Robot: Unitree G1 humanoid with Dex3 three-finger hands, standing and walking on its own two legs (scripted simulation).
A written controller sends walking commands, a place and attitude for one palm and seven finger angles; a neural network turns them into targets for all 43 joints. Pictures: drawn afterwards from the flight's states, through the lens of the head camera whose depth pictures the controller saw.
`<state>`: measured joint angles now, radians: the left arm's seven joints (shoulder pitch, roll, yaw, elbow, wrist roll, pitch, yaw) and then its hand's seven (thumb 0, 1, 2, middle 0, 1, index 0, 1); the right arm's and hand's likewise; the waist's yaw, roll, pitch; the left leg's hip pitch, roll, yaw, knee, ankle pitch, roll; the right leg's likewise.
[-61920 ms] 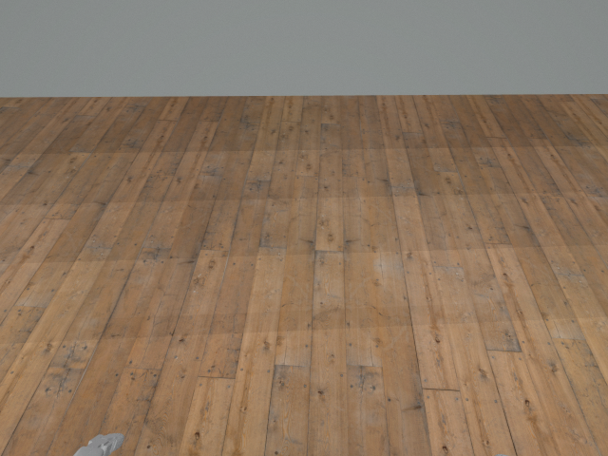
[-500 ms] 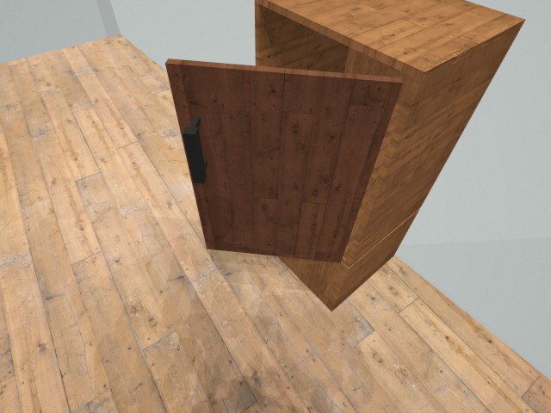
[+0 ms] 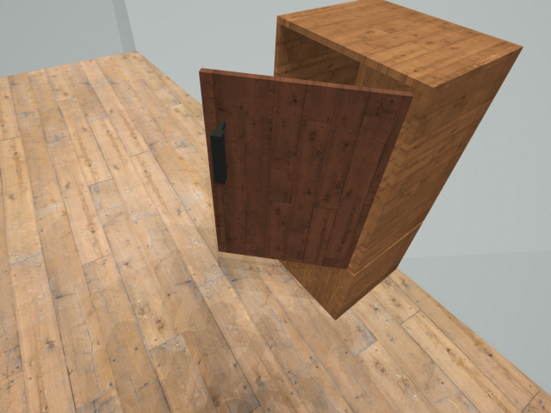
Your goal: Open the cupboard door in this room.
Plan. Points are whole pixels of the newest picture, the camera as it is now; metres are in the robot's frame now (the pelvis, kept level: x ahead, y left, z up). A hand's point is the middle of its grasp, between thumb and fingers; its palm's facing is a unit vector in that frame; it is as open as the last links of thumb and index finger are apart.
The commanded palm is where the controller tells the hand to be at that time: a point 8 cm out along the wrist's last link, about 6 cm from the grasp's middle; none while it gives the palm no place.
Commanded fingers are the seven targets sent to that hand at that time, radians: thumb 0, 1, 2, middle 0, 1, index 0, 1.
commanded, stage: shuffle to correct the standing spot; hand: left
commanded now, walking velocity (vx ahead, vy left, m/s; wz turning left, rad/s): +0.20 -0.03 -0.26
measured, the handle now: (221, 152) +0.64 +0.16 +0.01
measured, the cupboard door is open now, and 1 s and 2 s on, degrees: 44 44 44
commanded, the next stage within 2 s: come to a stop and stand still in 0.64 s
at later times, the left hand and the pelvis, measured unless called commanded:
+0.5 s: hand out of the picture -0.01 +0.18 -0.19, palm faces -0.03 -0.99 -0.13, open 7.3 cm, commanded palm none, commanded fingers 0.00 0.90 0.90 -0.20 -0.30 -0.20 -0.30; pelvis +0.02 +0.01 -0.01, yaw -6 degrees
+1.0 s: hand out of the picture +0.15 +0.15 -0.17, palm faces -0.03 -0.98 -0.20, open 7.1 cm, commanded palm none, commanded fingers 0.00 0.90 0.90 -0.20 -0.30 -0.20 -0.30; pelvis +0.08 -0.02 +0.00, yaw -5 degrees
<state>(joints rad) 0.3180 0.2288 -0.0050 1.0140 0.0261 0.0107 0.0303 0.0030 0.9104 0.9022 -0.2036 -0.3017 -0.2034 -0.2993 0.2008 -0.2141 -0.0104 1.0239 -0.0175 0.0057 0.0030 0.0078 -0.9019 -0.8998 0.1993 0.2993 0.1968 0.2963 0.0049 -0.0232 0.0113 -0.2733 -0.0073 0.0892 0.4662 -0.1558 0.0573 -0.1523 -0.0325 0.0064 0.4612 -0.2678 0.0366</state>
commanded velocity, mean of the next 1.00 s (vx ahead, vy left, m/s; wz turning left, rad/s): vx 0.10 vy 0.01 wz -0.03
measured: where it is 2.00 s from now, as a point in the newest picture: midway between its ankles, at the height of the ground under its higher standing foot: outside the picture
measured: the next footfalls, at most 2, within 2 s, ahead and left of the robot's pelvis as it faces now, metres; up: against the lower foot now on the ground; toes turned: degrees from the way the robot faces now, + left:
right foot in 0.78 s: +0.12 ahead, -0.15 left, +0.00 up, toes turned -12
left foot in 1.02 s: +0.18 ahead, +0.08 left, +0.00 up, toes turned +0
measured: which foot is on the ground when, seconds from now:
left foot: down 0.00-0.78, up 0.80-1.00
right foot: down 0.00-0.40, up 0.42-0.76, down 0.78-1.00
